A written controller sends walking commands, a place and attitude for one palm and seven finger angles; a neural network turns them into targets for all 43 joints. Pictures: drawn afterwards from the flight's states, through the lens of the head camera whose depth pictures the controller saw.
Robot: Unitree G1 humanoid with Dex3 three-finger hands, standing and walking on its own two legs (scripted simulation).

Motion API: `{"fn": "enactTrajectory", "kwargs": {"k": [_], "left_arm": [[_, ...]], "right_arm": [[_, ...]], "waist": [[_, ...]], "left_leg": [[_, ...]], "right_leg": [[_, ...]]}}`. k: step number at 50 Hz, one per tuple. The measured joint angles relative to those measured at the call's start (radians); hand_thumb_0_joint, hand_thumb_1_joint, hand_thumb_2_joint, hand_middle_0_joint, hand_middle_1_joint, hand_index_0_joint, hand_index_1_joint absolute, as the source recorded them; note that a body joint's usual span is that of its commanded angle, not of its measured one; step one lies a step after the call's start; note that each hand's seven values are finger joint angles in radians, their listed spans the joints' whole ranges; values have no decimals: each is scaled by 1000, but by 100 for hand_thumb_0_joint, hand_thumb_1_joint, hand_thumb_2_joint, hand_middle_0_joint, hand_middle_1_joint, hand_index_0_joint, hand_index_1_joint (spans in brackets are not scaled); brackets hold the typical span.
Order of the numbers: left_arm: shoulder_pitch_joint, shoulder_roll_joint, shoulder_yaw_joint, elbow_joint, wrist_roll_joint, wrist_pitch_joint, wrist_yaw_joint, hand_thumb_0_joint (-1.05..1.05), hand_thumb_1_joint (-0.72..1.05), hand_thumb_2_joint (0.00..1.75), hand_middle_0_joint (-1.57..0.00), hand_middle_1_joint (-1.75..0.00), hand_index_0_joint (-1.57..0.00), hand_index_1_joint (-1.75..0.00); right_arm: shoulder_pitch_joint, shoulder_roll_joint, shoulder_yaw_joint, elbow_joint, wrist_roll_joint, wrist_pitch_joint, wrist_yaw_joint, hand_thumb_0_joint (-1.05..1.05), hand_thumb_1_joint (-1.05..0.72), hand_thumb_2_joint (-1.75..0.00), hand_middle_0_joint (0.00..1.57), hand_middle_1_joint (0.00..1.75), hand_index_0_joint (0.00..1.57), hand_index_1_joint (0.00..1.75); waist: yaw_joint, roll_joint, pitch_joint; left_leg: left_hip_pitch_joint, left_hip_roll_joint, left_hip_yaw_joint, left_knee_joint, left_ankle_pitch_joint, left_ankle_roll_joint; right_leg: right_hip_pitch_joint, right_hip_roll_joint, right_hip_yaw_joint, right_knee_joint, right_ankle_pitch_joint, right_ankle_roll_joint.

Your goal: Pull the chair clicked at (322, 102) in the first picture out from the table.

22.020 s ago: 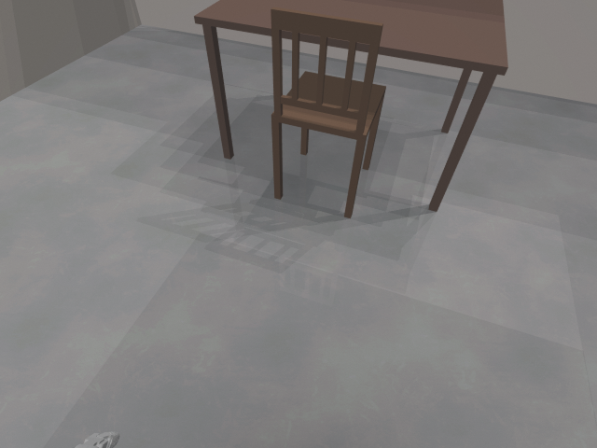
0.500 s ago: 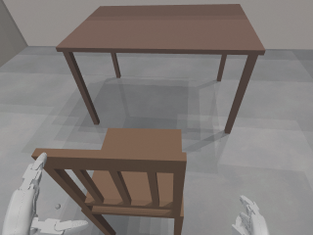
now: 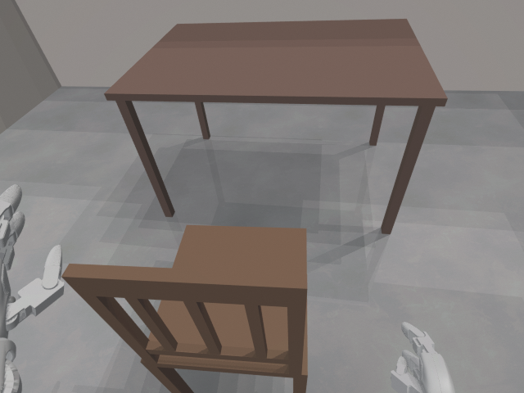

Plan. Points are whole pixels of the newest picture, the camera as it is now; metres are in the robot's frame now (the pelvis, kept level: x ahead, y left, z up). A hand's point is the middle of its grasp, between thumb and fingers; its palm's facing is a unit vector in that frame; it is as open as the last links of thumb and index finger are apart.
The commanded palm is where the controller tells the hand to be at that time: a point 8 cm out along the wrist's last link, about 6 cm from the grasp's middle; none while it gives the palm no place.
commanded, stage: draw the hand back to the body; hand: left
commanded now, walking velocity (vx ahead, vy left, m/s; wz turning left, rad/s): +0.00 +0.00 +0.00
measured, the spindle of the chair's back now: (205, 326) +0.26 +0.16 -0.10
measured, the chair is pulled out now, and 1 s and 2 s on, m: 0.61 0.61 0.61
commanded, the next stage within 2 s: step back with the hand held close in 0.34 s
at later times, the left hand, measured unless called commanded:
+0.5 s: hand (49, 279) +0.19 +0.27 +0.17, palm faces +0.49 -0.76 -0.42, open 7.4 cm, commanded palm +0.14 +0.31 +0.18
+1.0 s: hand (21, 319) +0.14 +0.28 +0.17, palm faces +0.44 -0.74 -0.51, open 7.4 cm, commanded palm +0.09 +0.31 +0.18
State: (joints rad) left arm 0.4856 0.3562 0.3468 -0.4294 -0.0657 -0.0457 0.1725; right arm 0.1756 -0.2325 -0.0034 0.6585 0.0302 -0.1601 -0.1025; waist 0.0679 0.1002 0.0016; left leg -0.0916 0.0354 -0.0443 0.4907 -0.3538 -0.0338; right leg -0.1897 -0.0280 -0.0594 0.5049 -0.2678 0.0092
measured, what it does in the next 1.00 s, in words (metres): shifts its weight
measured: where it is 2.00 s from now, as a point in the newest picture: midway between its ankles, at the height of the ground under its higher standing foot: outside the picture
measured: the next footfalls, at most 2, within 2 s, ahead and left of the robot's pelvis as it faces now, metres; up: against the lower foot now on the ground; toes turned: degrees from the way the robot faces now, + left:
none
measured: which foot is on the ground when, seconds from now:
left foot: down 0.00-1.00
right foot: down 0.00-1.00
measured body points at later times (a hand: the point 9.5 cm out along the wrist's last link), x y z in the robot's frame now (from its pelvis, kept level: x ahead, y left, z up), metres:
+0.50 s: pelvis +0.00 +0.01 +0.00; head -0.02 -0.02 +0.45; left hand +0.16 +0.31 +0.19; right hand +0.19 -0.22 -0.09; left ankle -0.05 +0.14 -0.74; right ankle +0.00 -0.12 -0.74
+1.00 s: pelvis -0.06 +0.01 +0.00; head -0.05 +0.00 +0.45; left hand +0.11 +0.31 +0.19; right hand +0.10 -0.23 -0.10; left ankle -0.05 +0.14 -0.74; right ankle +0.00 -0.12 -0.74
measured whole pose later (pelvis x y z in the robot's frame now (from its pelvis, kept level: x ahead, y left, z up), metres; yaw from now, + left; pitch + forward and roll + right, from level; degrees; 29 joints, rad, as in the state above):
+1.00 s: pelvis -0.06 +0.01 +0.00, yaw -2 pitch -1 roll +0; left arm 0.56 0.40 0.41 -0.50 -0.04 -0.11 0.19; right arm 0.18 -0.21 -0.03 0.60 0.03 -0.03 -0.11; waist 0.02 0.03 0.04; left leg -0.24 0.01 0.00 0.53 -0.28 -0.01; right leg -0.34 -0.05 -0.01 0.50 -0.15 0.03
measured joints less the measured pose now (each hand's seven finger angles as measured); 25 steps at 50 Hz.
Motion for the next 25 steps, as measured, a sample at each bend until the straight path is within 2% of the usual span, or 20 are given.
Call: {"fn": "enactTrajectory", "kwargs": {"k": [4,9,25], "left_arm": [[-15,-6,20,19,-3,-11,-2,1,76,83,-19,-28,-20,-27],[0,-22,-4,27,-2,1,-12,1,84,87,-20,-29,-20,-29],[-15,-20,1,13,0,3,-11,2,88,89,-21,-30,-21,-30]], "right_arm": [[-5,2,-3,10,2,15,8,1,-90,-90,20,30,20,30],[0,1,-7,12,2,23,9,1,-90,-90,20,30,20,30],[2,2,-1,6,2,15,8,1,-90,-90,20,30,20,30]], "waist": [[-7,2,5],[-12,-2,11],[-3,-10,11]], "left_leg": [[6,0,6,-14,7,1],[8,-2,12,-24,13,3],[18,-8,18,-27,18,10]], "right_leg": [[2,0,5,-10,7,1],[1,-1,11,-18,13,3],[13,-6,17,-30,24,9]]}}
